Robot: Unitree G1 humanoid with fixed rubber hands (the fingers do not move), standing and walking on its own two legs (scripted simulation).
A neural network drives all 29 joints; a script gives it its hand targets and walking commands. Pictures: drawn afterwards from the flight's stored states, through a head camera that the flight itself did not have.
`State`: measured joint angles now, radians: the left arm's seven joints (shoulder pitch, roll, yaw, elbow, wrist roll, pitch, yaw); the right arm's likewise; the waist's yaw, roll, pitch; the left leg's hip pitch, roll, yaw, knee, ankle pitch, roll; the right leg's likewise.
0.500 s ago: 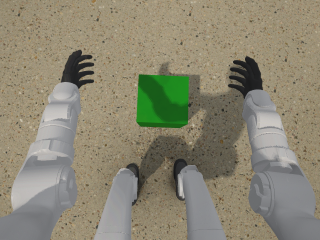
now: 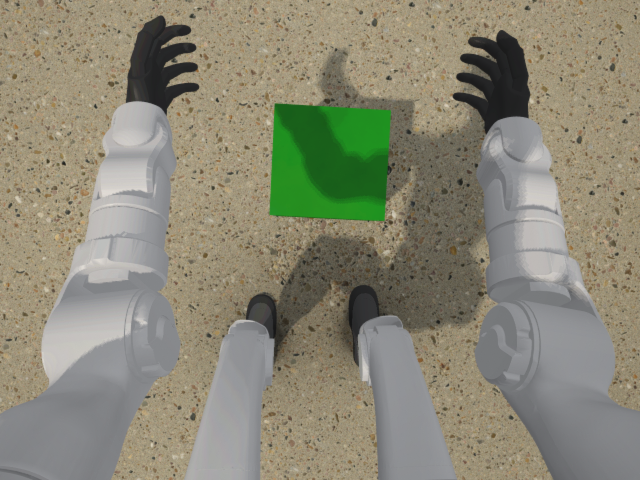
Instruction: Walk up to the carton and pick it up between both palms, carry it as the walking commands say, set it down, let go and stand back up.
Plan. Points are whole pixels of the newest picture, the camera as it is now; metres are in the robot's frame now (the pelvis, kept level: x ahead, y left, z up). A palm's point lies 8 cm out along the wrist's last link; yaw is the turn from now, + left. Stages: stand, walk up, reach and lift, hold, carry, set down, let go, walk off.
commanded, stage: reach and lift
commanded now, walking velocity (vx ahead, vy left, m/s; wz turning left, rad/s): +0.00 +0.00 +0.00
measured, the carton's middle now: (326, 171) +0.47 -0.03 -0.53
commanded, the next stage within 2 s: none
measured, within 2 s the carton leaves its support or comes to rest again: neither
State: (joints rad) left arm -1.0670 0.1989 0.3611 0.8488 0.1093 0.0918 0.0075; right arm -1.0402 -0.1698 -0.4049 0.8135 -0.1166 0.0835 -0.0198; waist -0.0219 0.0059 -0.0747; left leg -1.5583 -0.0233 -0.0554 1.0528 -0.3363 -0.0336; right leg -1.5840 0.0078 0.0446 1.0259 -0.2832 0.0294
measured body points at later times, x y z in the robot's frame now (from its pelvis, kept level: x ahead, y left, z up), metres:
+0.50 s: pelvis -0.04 +0.00 -0.16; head +0.31 -0.01 +0.13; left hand +0.52 +0.17 -0.29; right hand +0.50 -0.20 -0.29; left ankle +0.05 +0.13 -0.62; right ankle +0.07 -0.13 -0.62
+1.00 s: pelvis -0.05 +0.00 -0.26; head +0.32 +0.00 -0.01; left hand +0.51 +0.17 -0.44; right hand +0.50 -0.20 -0.44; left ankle +0.05 +0.13 -0.62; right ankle +0.06 -0.13 -0.62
